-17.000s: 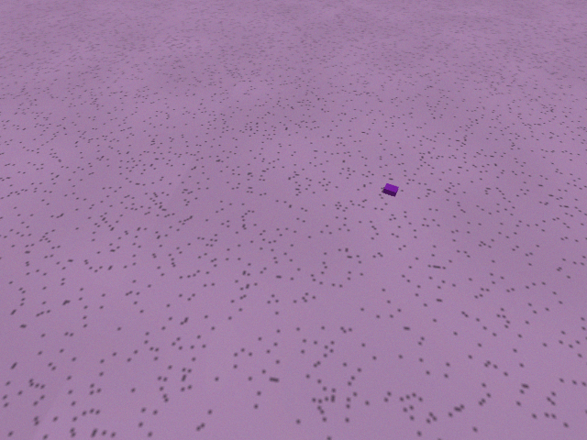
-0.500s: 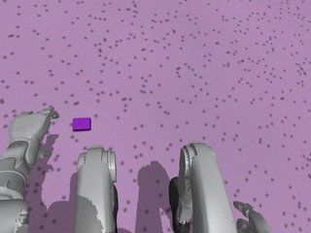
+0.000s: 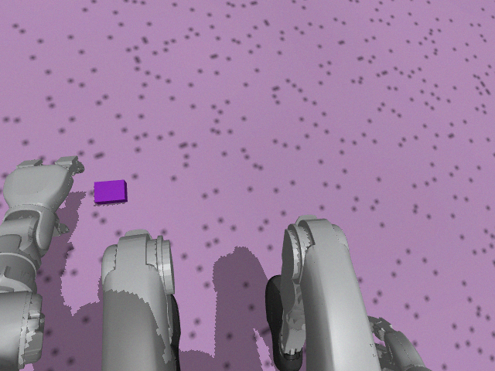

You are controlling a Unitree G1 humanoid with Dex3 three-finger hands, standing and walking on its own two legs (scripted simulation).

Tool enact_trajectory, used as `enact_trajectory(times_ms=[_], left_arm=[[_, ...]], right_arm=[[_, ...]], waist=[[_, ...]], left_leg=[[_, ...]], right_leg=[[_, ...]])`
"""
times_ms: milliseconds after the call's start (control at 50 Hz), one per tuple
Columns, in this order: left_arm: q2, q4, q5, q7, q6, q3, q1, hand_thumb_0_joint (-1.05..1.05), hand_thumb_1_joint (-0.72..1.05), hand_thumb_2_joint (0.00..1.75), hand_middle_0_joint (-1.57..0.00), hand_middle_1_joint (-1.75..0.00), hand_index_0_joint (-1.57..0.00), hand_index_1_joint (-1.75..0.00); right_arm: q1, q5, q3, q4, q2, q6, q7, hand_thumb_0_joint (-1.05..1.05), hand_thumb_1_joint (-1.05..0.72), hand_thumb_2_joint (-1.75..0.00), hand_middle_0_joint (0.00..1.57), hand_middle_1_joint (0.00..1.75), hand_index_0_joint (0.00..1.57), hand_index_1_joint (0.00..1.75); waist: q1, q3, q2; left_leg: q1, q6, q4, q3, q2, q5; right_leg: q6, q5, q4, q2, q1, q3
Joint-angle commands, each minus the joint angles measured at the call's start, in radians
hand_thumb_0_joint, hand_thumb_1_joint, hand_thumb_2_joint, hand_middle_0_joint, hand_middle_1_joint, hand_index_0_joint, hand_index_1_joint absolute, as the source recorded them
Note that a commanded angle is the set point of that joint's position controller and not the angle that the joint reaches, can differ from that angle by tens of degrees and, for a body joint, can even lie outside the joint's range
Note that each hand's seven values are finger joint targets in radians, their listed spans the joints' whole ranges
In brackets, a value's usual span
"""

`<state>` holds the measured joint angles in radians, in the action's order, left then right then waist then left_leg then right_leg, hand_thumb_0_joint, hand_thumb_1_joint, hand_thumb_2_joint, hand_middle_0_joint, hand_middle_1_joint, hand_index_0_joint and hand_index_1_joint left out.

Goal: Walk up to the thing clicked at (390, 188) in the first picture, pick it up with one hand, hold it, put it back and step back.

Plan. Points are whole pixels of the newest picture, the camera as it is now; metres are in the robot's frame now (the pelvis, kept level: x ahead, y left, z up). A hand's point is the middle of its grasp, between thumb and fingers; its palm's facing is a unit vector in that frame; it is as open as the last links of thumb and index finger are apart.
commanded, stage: rise first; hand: left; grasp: from above
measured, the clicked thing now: (111, 192) +0.44 +0.25 -0.33
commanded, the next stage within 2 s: approach in 0.68 s
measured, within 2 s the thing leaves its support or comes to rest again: neither
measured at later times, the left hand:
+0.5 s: hand (64, 199) +0.40 +0.30 -0.20, palm faces -0.45 -0.08 -0.89, open 11.7 cm
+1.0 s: hand (81, 192) +0.42 +0.28 -0.21, palm faces -0.46 -0.05 -0.89, open 12.5 cm
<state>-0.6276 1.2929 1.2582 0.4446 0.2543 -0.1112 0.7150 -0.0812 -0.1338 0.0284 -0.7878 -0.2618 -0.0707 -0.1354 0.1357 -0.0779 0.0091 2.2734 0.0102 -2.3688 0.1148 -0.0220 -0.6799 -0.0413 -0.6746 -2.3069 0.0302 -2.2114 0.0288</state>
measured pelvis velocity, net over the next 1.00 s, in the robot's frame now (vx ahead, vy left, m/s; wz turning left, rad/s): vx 0.01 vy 0.00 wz -0.02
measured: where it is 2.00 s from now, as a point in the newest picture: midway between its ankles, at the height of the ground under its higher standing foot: (226, 349)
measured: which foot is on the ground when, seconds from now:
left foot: down 0.00-1.00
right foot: down 0.00-1.00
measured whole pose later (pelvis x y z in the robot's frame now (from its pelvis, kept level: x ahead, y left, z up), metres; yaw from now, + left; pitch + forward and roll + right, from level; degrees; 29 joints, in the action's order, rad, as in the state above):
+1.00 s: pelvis +0.01 +0.00 -0.02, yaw -1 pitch +33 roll -7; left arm -0.66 1.47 1.30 0.53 0.26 -0.08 0.84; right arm -0.09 -0.19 0.00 -0.82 -0.27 -0.09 -0.16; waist 0.20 -0.05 0.03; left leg 2.34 0.02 -2.45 0.14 -0.02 -0.70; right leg -0.05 -0.69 -2.38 0.02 -2.27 0.04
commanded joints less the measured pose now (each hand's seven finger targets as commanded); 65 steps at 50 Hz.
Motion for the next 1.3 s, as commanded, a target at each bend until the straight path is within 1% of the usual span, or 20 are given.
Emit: enact_trajectory(times_ms=[0,60,120,240,400,540,640,740,760,800,880,920,1020,1060,1100,1120,1160,1200,1240,1280], left_arm=[[-0.263,-0.088,-0.016,0.052,0.008,-0.057,0.236,0.00,-0.11,0.64,-0.45,-0.63,-0.46,-0.62],[-0.265,-0.084,-0.010,0.061,0.012,-0.069,0.224,0.00,-0.12,0.65,-0.44,-0.63,-0.45,-0.63],[-0.270,-0.095,-0.001,0.070,0.015,-0.069,0.262,0.00,-0.12,0.66,-0.44,-0.62,-0.44,-0.62],[-0.259,-0.088,-0.009,0.084,0.012,-0.060,0.264,0.00,-0.13,0.67,-0.42,-0.64,-0.43,-0.64],[-0.258,-0.063,0.003,0.093,-0.001,-0.069,0.254,0.00,-0.12,0.66,-0.43,-0.65,-0.43,-0.64],[-0.273,-0.025,-0.001,0.099,-0.005,-0.077,0.279,0.00,-0.15,0.68,-0.40,-0.67,-0.41,-0.67],[-0.276,0.008,0.007,0.100,-0.001,-0.077,0.275,0.00,-0.15,0.68,-0.41,-0.68,-0.41,-0.67],[-0.282,0.025,0.011,0.107,0.010,-0.071,0.321,0.00,-0.16,0.69,-0.40,-0.68,-0.40,-0.67],[-0.281,0.040,0.018,0.108,0.011,-0.064,0.333,0.00,-0.24,0.77,-0.40,-0.63,-0.36,-0.67],[-0.271,0.049,0.017,0.114,0.012,-0.062,0.338,0.00,-0.25,0.76,-0.30,-0.78,-0.31,-0.77],[-0.225,0.036,0.025,0.121,0.017,-0.004,0.404,0.00,-0.29,0.79,-0.28,-0.80,-0.29,-0.80],[-0.192,0.031,0.029,0.132,0.010,0.029,0.469,0.00,-0.31,0.81,-0.26,-0.82,-0.27,-0.82],[-0.215,0.130,0.046,0.192,-0.027,0.026,0.559,0.00,-0.37,0.85,-0.21,-0.88,-0.22,-0.87],[-0.257,0.170,0.063,0.205,-0.053,0.005,0.591,0.00,-0.39,0.87,-0.20,-0.89,-0.20,-0.89],[-0.297,0.190,0.069,0.218,-0.084,-0.032,0.565,0.00,-0.43,0.90,-0.19,-0.89,-0.18,-0.89],[-0.300,0.214,0.063,0.220,-0.100,-0.030,0.563,0.00,-0.43,0.90,-0.18,-0.90,-0.18,-0.90],[-0.318,0.213,0.046,0.219,-0.129,-0.063,0.500,0.00,-0.45,0.92,-0.15,-0.92,-0.15,-0.92],[-0.315,0.226,0.038,0.192,-0.153,-0.039,0.502,0.00,-0.46,0.92,-0.15,-0.93,-0.15,-0.93],[-0.347,0.220,0.017,0.160,-0.175,-0.069,0.420,0.00,-0.46,0.93,-0.14,-0.92,-0.14,-0.92],[-0.379,0.183,-0.026,0.133,-0.184,-0.113,0.340,0.00,-0.51,0.97,-0.12,-0.93,-0.12,-0.94]], right_arm=[[-0.175,-0.010,0.077,0.029,-0.216,-0.015,0.012,0.00,-0.90,-0.90,0.20,0.30,0.20,0.30],[-0.175,-0.014,0.080,0.022,-0.218,-0.013,0.010,0.00,-0.90,-0.90,0.20,0.30,0.20,0.30],[-0.175,-0.019,0.082,0.022,-0.230,-0.007,0.009,0.00,-0.90,-0.90,0.20,0.30,0.20,0.30],[-0.173,-0.021,0.089,0.020,-0.230,-0.009,0.007,0.00,-0.90,-0.90,0.20,0.30,0.20,0.30],[-0.185,-0.027,0.085,0.008,-0.232,-0.008,0.000,0.00,-0.90,-0.90,0.20,0.30,0.20,0.30],[-0.184,-0.033,0.077,0.009,-0.238,-0.010,-0.005,0.00,-0.90,-0.90,0.20,0.30,0.20,0.30],[-0.185,-0.038,0.068,0.005,-0.237,-0.011,-0.006,0.00,-0.90,-0.90,0.20,0.30,0.20,0.30],[-0.186,-0.041,0.062,-0.001,-0.246,-0.013,-0.008,0.00,-0.90,-0.90,0.20,0.30,0.20,0.30],[-0.190,-0.046,0.061,-0.005,-0.249,-0.016,-0.010,0.00,-0.90,-0.90,0.20,0.30,0.20,0.30],[-0.188,-0.044,0.063,-0.006,-0.252,-0.017,-0.010,0.00,-0.89,-0.89,0.20,0.30,0.20,0.30],[-0.202,-0.049,0.053,-0.014,-0.251,-0.023,-0.012,0.00,-0.90,-0.89,0.20,0.30,0.20,0.30],[-0.215,-0.057,0.049,-0.027,-0.253,-0.030,-0.015,0.00,-0.90,-0.89,0.20,0.30,0.20,0.30],[-0.225,-0.070,0.028,-0.031,-0.268,-0.042,-0.022,0.00,-0.90,-0.89,0.20,0.30,0.20,0.30],[-0.225,-0.078,0.016,-0.026,-0.273,-0.046,-0.028,0.00,-0.90,-0.89,0.20,0.30,0.20,0.30],[-0.226,-0.082,0.004,-0.019,-0.277,-0.044,-0.034,0.00,-0.90,-0.90,0.20,0.30,0.20,0.30],[-0.214,-0.087,-0.004,-0.007,-0.276,-0.048,-0.042,0.00,-0.90,-0.90,0.20,0.30,0.20,0.30],[-0.209,-0.081,-0.008,0.004,-0.283,-0.045,-0.048,0.00,-0.90,-0.90,0.20,0.30,0.20,0.30],[-0.201,-0.086,-0.021,0.020,-0.282,-0.053,-0.065,0.00,-0.90,-0.89,0.20,0.30,0.20,0.30],[-0.201,-0.070,-0.019,0.034,-0.289,-0.049,-0.069,0.00,-0.90,-0.89,0.20,0.30,0.20,0.30],[-0.202,-0.059,-0.017,0.039,-0.283,-0.038,-0.070,0.00,-0.90,-0.89,0.20,0.30,0.20,0.30]], waist=[[0.000,-0.653,-0.139],[-0.013,-0.651,-0.186],[0.006,-0.658,-0.208],[0.014,-0.637,-0.190],[0.019,-0.665,-0.226],[0.027,-0.627,-0.205],[0.025,-0.624,-0.199],[0.047,-0.618,-0.202],[0.058,-0.601,-0.194],[0.058,-0.597,-0.205],[0.093,-0.605,-0.225],[0.127,-0.612,-0.246],[0.160,-0.589,-0.274],[0.164,-0.588,-0.304],[0.145,-0.608,-0.324],[0.147,-0.597,-0.337],[0.119,-0.634,-0.348],[0.131,-0.619,-0.336],[0.099,-0.620,-0.314],[0.058,-0.676,-0.276]], left_leg=[[-0.454,-0.049,0.226,-0.115,0.037,0.132],[-0.482,-0.043,0.230,-0.109,0.035,0.139],[-0.489,-0.042,0.229,-0.099,0.034,0.145],[-0.472,-0.043,0.221,-0.100,0.032,0.129],[-0.514,-0.039,0.205,-0.094,0.030,0.192],[-0.447,-0.045,0.198,-0.101,0.033,0.136],[-0.442,-0.046,0.181,-0.102,0.036,0.155],[-0.434,-0.045,0.178,-0.092,0.036,0.132],[-0.428,-0.044,0.177,-0.089,0.036,0.126],[-0.435,-0.042,0.188,-0.085,0.035,0.108],[-0.444,-0.040,0.181,-0.080,0.036,0.112],[-0.473,-0.038,0.167,-0.077,0.031,0.137],[-0.459,-0.033,0.160,-0.074,0.024,0.134],[-0.464,-0.032,0.152,-0.080,0.025,0.139],[-0.477,-0.032,0.161,-0.082,0.028,0.158],[-0.458,-0.032,0.155,-0.088,0.028,0.144],[-0.474,-0.032,0.172,-0.089,0.030,0.165],[-0.451,-0.037,0.151,-0.095,0.030,0.154],[-0.426,-0.045,0.150,-0.101,0.034,0.185],[-0.408,-0.049,0.164,-0.099,0.032,0.207]], right_leg=[[0.061,0.158,0.253,-0.038,0.339,0.082],[0.067,0.154,0.223,-0.039,0.298,0.089],[0.066,0.158,0.206,-0.040,0.270,0.099],[0.068,0.151,0.212,-0.042,0.263,0.098],[0.063,0.209,0.176,-0.041,0.266,0.104],[0.065,0.169,0.190,-0.043,0.265,0.102],[0.061,0.188,0.188,-0.045,0.279,0.099],[0.063,0.165,0.173,-0.046,0.249,0.108],[0.065,0.160,0.173,-0.047,0.242,0.112],[0.065,0.140,0.171,-0.046,0.220,0.118],[0.062,0.146,0.177,-0.049,0.214,0.122],[0.058,0.178,0.166,-0.050,0.204,0.126],[0.059,0.185,0.156,-0.052,0.183,0.139],[0.059,0.196,0.150,-0.050,0.189,0.138],[0.060,0.214,0.145,-0.048,0.207,0.138],[0.064,0.208,0.142,-0.051,0.205,0.137],[0.064,0.226,0.143,-0.051,0.236,0.139],[0.068,0.229,0.140,-0.057,0.247,0.137],[0.066,0.251,0.145,-0.056,0.290,0.127],[0.062,0.270,0.154,-0.060,0.362,0.122]])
